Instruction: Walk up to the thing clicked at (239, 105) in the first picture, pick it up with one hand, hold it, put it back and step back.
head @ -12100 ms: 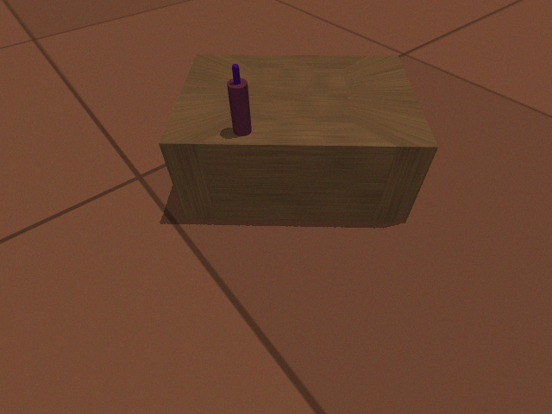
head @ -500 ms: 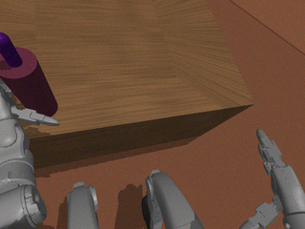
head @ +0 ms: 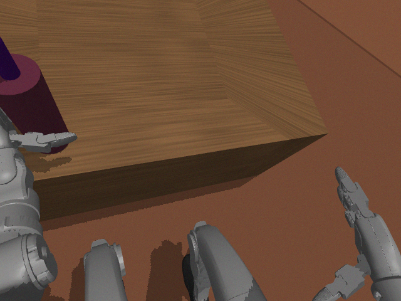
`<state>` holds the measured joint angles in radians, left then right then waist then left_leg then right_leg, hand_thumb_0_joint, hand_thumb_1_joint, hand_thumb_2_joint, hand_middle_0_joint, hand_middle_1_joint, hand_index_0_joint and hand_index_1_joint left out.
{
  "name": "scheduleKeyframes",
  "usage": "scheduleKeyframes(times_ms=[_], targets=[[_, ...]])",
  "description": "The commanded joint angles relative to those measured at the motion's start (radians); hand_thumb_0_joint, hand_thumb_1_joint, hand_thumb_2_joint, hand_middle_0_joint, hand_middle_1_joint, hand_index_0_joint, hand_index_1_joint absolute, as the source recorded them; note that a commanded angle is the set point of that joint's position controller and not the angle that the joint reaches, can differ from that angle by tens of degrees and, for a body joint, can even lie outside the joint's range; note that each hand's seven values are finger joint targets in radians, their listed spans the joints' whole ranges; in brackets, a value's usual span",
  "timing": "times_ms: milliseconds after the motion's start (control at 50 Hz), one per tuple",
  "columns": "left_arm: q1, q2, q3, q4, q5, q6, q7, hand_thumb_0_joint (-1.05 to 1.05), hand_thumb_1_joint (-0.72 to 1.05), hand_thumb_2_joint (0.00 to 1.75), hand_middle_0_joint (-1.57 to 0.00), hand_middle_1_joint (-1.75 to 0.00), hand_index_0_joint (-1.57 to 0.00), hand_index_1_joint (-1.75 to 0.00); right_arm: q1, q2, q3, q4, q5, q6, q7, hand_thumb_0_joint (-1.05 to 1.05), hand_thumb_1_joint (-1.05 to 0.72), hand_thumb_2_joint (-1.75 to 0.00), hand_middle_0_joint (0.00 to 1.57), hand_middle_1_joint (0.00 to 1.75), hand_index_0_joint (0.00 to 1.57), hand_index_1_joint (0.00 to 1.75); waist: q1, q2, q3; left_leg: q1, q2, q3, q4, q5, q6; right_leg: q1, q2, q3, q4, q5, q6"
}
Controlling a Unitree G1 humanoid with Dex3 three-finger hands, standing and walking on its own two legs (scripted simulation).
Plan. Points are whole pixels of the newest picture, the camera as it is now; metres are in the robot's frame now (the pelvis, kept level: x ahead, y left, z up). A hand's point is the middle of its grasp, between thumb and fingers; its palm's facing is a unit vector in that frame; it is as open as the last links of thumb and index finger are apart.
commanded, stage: close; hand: left
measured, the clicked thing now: (28, 101) +0.50 +0.21 +0.00
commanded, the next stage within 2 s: settle in 0.06 s
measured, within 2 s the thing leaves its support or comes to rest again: leaves its support in 0.54 s
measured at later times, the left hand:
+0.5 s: hand (39, 117) +0.49 +0.21 -0.04, palm faces +0.19 -0.98 -0.02, open 10.1 cm
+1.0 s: hand (33, 101) +0.50 +0.20 +0.01, palm faces +0.22 -0.98 -0.04, open 10.2 cm
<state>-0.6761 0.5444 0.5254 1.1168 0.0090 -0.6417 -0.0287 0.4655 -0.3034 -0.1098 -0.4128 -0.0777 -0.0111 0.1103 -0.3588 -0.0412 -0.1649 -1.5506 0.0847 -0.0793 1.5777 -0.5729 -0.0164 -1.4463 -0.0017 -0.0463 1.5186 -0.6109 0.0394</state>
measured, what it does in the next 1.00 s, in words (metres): stands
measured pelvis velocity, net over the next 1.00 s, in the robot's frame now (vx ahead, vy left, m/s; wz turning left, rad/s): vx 0.02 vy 0.00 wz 0.01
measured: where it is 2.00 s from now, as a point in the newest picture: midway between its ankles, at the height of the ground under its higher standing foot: outside the picture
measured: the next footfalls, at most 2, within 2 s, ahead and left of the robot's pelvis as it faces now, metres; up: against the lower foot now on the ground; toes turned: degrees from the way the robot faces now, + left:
none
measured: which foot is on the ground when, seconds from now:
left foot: down 0.00-1.00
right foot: down 0.00-1.00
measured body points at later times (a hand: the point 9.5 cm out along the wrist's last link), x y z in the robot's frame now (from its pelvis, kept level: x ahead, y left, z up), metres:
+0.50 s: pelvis +0.01 +0.00 +0.01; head +0.18 +0.09 +0.42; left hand +0.48 +0.26 -0.04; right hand +0.18 -0.25 +0.11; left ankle +0.06 +0.13 -0.55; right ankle +0.05 -0.15 -0.55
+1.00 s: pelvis +0.02 +0.00 +0.04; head +0.18 +0.06 +0.45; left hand +0.48 +0.25 +0.01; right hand +0.19 -0.26 +0.09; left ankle +0.06 +0.13 -0.55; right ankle +0.05 -0.15 -0.55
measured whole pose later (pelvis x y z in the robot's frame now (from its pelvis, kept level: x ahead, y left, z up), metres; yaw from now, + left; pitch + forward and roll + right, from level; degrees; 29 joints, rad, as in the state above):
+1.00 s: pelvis +0.02 +0.00 +0.04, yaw +1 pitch +28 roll -4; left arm -0.62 0.45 0.43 1.03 -0.01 -0.54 0.04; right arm 0.42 -0.27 -0.06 -0.26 -0.08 0.04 0.06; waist -0.30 -0.03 -0.16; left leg -1.37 0.09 -0.05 1.44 -0.56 -0.02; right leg -1.28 0.00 -0.03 1.38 -0.59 0.04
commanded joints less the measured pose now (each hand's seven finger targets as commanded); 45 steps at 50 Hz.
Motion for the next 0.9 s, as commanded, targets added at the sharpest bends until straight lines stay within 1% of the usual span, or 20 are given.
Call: scheduleKeyframes(times_ms=[0,20,40,80,140,200,220,280,300,360,380,420,560,640,680,700,740,760,780,880], targets=[[-0.329,0.132,-0.028,-0.19,-0.018,-0.057,-0.002,0.0,-0.19,0.7,-1.1,-0.96,-1.11,-0.96,0.068,-0.173,-0.148,-0.154,0.009,-0.044,-0.024,0.0,0.49,-0.05,0.05,0.05,0.05,0.05,0.014,0.356,-0.532,0.58,-0.043,-0.002,-0.202,0.247,0.014,0.174,0.043,-0.016,-0.178,0.259,-0.061],[-0.314,0.111,-0.042,-0.177,-0.016,-0.054,-0.002,0.0,-0.17,0.72,-1.12,-0.98,-1.13,-0.98,0.051,-0.178,-0.152,-0.177,0.011,-0.048,-0.025,0.0,0.49,-0.05,0.05,0.05,0.05,0.05,0.009,0.34,-0.525,0.58,-0.04,-0.004,-0.208,0.242,0.014,0.165,0.045,-0.022,-0.179,0.252,-0.062],[-0.318,0.148,-0.026,-0.198,-0.009,-0.059,0.006,0.0,-0.16,0.74,-1.12,-0.99,-1.13,-0.99,0.049,-0.187,-0.164,-0.166,0.012,-0.049,-0.028,0.0,0.49,-0.05,0.05,0.05,0.05,0.05,0.015,0.35,-0.507,0.574,-0.04,-0.003,-0.207,0.243,0.012,0.161,0.043,-0.022,-0.174,0.251,-0.063],[-0.316,0.116,-0.051,-0.151,-0.008,-0.065,0.005,0.0,-0.06,0.9,-1.18,-1.1,-1.18,-1.11,0.048,-0.157,-0.117,-0.169,0.011,-0.052,-0.025,0.0,0.5,-0.06,0.05,0.05,0.05,0.05,0.007,0.311,-0.478,0.53,-0.044,-0.003,-0.205,0.203,0.017,0.161,0.043,-0.021,-0.18,0.23,-0.059],[-0.343,0.201,-0.01,-0.182,-0.003,-0.077,0.015,0.0,-0.01,1.04,-1.3,-1.24,-1.3,-1.25,0.058,-0.171,-0.123,-0.189,0.009,-0.054,-0.026,0.0,0.5,-0.05,0.05,0.05,0.05,0.05,0.008,0.323,-0.513,0.53,-0.045,0.007,-0.192,0.201,0.021,0.195,0.036,0.004,-0.192,0.235,-0.053],[-0.357,0.174,-0.019,-0.192,-0.012,-0.07,0.015,0.0,0.16,1.21,-1.26,-1.3,-1.25,-1.33,0.073,-0.185,-0.158,-0.157,0.011,-0.046,-0.028,0.0,0.51,-0.06,0.05,0.05,0.05,0.05,0.004,0.366,-0.518,0.578,-0.043,-0.002,-0.208,0.223,0.013,0.165,0.041,-0.014,-0.181,0.244,-0.06],[-0.344,0.206,0.003,-0.223,-0.011,-0.068,0.022,0.0,0.22,1.24,-1.26,-1.31,-1.25,-1.34,0.072,-0.195,-0.169,-0.167,0.014,-0.047,-0.028,0.0,0.51,-0.06,0.05,0.05,0.05,0.05,0.016,0.365,-0.532,0.589,-0.044,-0.001,-0.209,0.217,0.014,0.178,0.039,-0.01,-0.184,0.24,-0.059],[-0.386,0.203,-0.006,-0.283,-0.013,-0.063,0.02,0.0,0.24,1.27,-1.29,-1.34,-1.28,-1.37,0.067,-0.185,-0.155,-0.181,0.014,-0.04,-0.027,0.0,0.51,-0.06,0.05,0.05,0.05,0.05,0.021,0.394,-0.571,0.642,-0.039,-0.013,-0.23,0.248,0.004,0.185,0.041,-0.021,-0.177,0.255,-0.064],[-0.417,0.227,-0.002,-0.338,-0.009,-0.067,0.022,0.0,0.22,1.28,-1.3,-1.36,-1.29,-1.39,0.085,-0.179,-0.151,-0.145,0.012,-0.035,-0.026,0.0,0.5,-0.06,0.05,0.05,0.05,0.05,0.038,0.436,-0.573,0.682,-0.036,-0.016,-0.24,0.258,-0.004,0.166,0.042,-0.021,-0.173,0.244,-0.067],[-0.43,0.178,-0.029,-0.36,-0.02,-0.059,0.018,0.0,0.15,1.3,-1.35,-1.42,-1.35,-1.45,0.045,-0.171,-0.142,-0.171,0.009,-0.037,-0.031,0.0,0.5,-0.06,0.05,0.05,0.05,0.05,0.036,0.432,-0.597,0.699,-0.037,-0.014,-0.244,0.28,-0.002,0.2,0.041,-0.02,-0.184,0.266,-0.066],[-0.453,0.24,0.0,-0.432,-0.021,-0.064,0.024,0.0,0.13,1.31,-1.36,-1.43,-1.35,-1.46,0.065,-0.17,-0.14,-0.13,0.007,-0.032,-0.033,0.0,0.5,-0.06,0.05,0.05,0.05,0.05,0.056,0.461,-0.626,0.716,-0.041,-0.003,-0.237,0.313,0.0,0.223,0.04,-0.013,-0.186,0.287,-0.067],[-0.474,0.207,-0.033,-0.469,-0.027,-0.059,0.023,0.0,0.05,1.3,-1.37,-1.44,-1.36,-1.47,0.056,-0.148,-0.115,-0.11,0.002,-0.029,-0.033,0.0,0.5,-0.06,0.05,0.05,0.05,0.05,0.067,0.478,-0.642,0.74,-0.041,0.001,-0.238,0.332,0.0,0.227,0.04,-0.008,-0.188,0.294,-0.068],[-0.475,0.207,-0.051,-0.517,-0.05,-0.043,0.054,0.0,0.03,1.35,-1.38,-1.49,-1.38,-1.52,0.018,-0.159,-0.107,-0.09,0.001,-0.02,-0.058,0.0,0.5,-0.06,0.05,0.05,0.05,0.05,0.07,0.442,-0.664,0.776,-0.039,0.002,-0.258,0.384,0.005,0.298,0.044,0.0,-0.214,0.351,-0.066],[-0.396,0.149,-0.074,-0.442,-0.062,-0.025,0.058,0.0,0.02,1.37,-1.36,-1.49,-1.35,-1.52,0.017,-0.152,-0.098,-0.044,0.004,-0.012,-0.067,0.0,0.51,-0.06,0.05,0.05,0.05,0.05,0.064,0.374,-0.625,0.73,-0.043,0.015,-0.247,0.411,0.02,0.338,0.043,0.014,-0.239,0.405,-0.058],[-0.451,0.197,-0.057,-0.506,-0.059,-0.035,0.064,0.0,-0.01,1.37,-1.36,-1.49,-1.35,-1.52,0.023,-0.151,-0.091,-0.051,0.003,-0.01,-0.069,0.0,0.51,-0.06,0.05,0.05,0.05,0.05,0.072,0.387,-0.664,0.754,-0.043,0.018,-0.248,0.435,0.019,0.364,0.041,0.016,-0.24,0.427,-0.057],[-0.425,0.128,-0.092,-0.464,-0.064,-0.03,0.06,0.0,-0.01,1.38,-1.37,-1.5,-1.37,-1.53,0.029,-0.136,-0.076,-0.046,0.003,-0.005,-0.068,0.0,0.51,-0.06,0.05,0.05,0.05,0.05,0.059,0.372,-0.632,0.753,-0.041,0.011,-0.26,0.44,0.018,0.354,0.041,0.008,-0.243,0.428,-0.057],[-0.429,0.195,-0.049,-0.48,-0.058,-0.031,0.064,0.0,-0.01,1.39,-1.37,-1.51,-1.37,-1.54,0.031,-0.146,-0.091,-0.029,0.004,0.001,-0.07,0.0,0.52,-0.06,0.05,0.05,0.05,0.05,0.076,0.356,-0.622,0.728,-0.045,0.021,-0.27,0.404,0.023,0.382,0.037,0.022,-0.266,0.411,-0.054],[-0.407,0.141,-0.082,-0.402,-0.061,-0.023,0.056,0.0,0.01,1.39,-1.36,-1.51,-1.36,-1.54,0.032,-0.135,-0.074,-0.024,0.005,0.001,-0.069,0.0,0.52,-0.06,0.05,0.05,0.05,0.05,0.069,0.34,-0.605,0.73,-0.045,0.021,-0.266,0.416,0.024,0.377,0.039,0.021,-0.268,0.421,-0.053],[-0.457,0.169,-0.066,-0.481,-0.063,-0.036,0.057,0.0,0.01,1.4,-1.37,-1.52,-1.37,-1.55,0.03,-0.128,-0.073,0.001,0.003,0.001,-0.068,0.0,0.52,-0.06,0.05,0.05,0.05,0.05,0.076,0.365,-0.618,0.733,-0.045,0.022,-0.266,0.424,0.022,0.376,0.037,0.024,-0.264,0.421,-0.054],[-0.454,0.158,-0.066,-0.442,-0.058,-0.039,0.063,0.0,-0.01,1.42,-1.37,-1.53,-1.37,-1.56,-0.005,-0.133,-0.074,-0.035,0.006,0.004,-0.066,0.0,0.52,-0.06,0.05,0.05,0.05,0.05,0.093,0.349,-0.608,0.753,-0.046,0.015,-0.3,0.408,0.016,0.374,0.038,0.009,-0.272,0.388,-0.06]])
